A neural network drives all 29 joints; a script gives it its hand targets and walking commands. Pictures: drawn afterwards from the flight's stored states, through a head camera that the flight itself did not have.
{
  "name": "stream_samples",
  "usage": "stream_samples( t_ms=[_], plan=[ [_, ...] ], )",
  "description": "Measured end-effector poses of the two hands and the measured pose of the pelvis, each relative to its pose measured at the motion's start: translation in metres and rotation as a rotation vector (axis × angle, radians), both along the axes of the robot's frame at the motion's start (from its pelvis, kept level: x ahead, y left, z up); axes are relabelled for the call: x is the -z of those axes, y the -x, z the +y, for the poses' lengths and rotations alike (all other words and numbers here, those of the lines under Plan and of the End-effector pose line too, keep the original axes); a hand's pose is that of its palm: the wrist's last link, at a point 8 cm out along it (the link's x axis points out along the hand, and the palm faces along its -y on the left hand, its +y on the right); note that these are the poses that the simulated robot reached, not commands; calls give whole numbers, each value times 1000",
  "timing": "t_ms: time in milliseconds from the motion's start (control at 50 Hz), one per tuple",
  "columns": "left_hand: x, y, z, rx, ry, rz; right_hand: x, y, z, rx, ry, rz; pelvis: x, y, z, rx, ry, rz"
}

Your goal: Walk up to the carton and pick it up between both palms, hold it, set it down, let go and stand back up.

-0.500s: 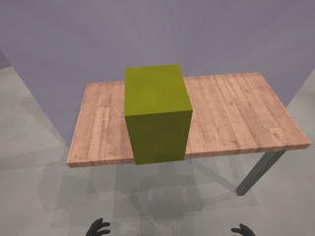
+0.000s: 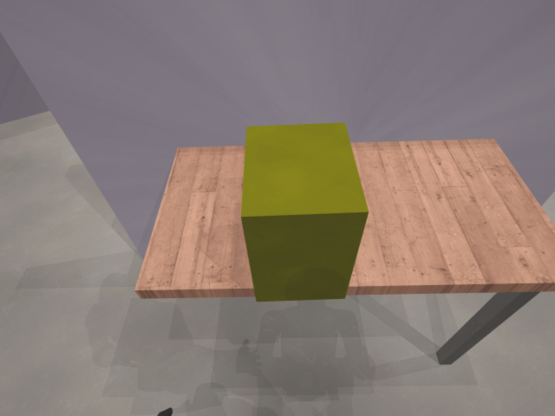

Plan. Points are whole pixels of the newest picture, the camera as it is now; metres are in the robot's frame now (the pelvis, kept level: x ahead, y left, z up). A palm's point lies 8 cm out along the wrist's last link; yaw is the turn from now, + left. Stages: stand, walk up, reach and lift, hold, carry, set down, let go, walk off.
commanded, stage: walk up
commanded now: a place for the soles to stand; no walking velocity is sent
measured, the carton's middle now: (298, 216) +0.43 -0.01 +0.00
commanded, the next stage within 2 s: reach and lift in 1.60 s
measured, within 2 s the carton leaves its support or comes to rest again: neither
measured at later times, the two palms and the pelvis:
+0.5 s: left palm out of the picture +0.09 +0.24 -0.12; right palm out of the picture +0.11 -0.20 -0.11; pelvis +0.01 +0.02 -0.01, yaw +5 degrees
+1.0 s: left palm out of the picture +0.08 +0.23 -0.11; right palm out of the picture +0.11 -0.21 -0.11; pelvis +0.01 +0.01 +0.00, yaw +6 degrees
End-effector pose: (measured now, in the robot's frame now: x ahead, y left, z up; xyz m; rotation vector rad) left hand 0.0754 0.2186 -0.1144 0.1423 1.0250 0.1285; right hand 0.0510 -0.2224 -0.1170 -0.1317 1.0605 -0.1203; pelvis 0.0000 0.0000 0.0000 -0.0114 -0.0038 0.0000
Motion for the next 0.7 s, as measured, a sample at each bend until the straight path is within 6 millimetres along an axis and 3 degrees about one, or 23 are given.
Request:
stream_samples(
  t_ms=[160,300,520,620,700],
  plan=[
    [1,-24,6,-7,7,-40,-3,-25,5,-3,22,-24,2,-9,8,-20,-6,2],
    [-2,-30,9,-23,8,-61,-3,-42,11,-31,19,-51,3,-11,11,-46,0,0],
    [3,-6,23,-74,-8,-30,-3,-59,22,-93,23,-78,6,-8,16,-91,21,2],
    [10,15,37,-97,-15,28,-4,-60,31,-112,29,-76,7,-8,23,-100,21,-1],
    [11,19,43,-91,-20,55,-5,-53,34,-98,32,-59,6,-6,25,-110,8,7]
  ],
)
